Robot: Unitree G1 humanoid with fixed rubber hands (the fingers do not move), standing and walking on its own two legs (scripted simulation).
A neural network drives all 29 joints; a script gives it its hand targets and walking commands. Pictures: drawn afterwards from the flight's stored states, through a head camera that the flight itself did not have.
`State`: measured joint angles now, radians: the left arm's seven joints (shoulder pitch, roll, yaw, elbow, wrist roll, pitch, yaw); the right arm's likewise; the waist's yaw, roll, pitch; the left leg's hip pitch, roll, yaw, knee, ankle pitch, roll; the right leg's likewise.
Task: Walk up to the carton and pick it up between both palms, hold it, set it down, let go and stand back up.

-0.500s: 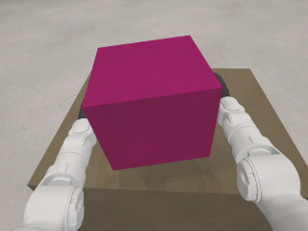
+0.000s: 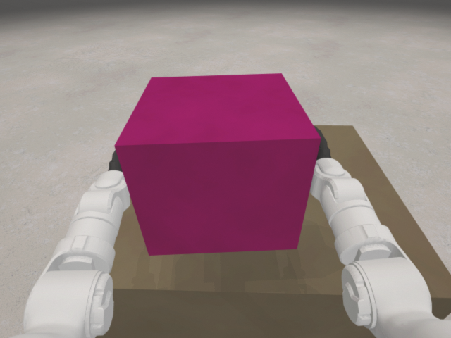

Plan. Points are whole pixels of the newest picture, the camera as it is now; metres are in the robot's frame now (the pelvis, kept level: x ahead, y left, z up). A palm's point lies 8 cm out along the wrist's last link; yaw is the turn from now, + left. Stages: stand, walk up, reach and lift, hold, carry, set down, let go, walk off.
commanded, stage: reach and lift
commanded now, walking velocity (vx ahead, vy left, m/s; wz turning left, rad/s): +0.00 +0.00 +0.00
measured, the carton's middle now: (219, 158) +0.44 +0.04 +0.15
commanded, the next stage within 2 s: hold in 0.52 s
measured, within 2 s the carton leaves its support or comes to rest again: neither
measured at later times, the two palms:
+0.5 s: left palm (122, 167) +0.38 +0.22 +0.16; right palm (321, 158) +0.41 -0.15 +0.17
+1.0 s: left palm (120, 154) +0.38 +0.22 +0.19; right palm (328, 156) +0.39 -0.15 +0.19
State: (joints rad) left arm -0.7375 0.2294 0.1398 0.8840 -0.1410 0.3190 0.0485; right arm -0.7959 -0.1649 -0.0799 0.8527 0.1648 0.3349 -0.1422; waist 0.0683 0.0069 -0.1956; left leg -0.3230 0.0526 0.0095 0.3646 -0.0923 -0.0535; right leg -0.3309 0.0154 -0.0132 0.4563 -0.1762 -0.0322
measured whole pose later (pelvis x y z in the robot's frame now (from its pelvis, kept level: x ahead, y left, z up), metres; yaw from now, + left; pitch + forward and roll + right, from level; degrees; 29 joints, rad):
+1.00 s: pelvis +0.01 +0.00 +0.00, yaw +0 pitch +1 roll +1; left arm -0.75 0.26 0.14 0.68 -0.14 0.56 0.04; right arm -0.75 -0.16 -0.08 0.66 0.22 0.50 -0.19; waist 0.03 0.01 -0.19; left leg -0.27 0.05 0.01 0.35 -0.11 -0.05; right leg -0.27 0.01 -0.01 0.44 -0.19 -0.03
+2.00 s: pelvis +0.00 +0.00 +0.00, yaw +0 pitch +0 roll +1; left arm -0.75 0.26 0.14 0.57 -0.11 0.68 0.06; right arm -0.75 -0.18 -0.08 0.60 0.24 0.57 -0.19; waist 0.02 0.01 -0.19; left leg -0.25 0.05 0.01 0.35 -0.10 -0.05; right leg -0.26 0.01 -0.01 0.44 -0.18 -0.03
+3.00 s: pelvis +0.00 +0.00 +0.00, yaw +0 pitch -1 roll +1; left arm -0.75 0.25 0.14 0.56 -0.11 0.69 0.06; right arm -0.75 -0.18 -0.08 0.60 0.25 0.57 -0.19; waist 0.02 0.01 -0.19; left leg -0.25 0.05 0.00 0.35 -0.09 -0.05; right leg -0.26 0.01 -0.01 0.44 -0.18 -0.03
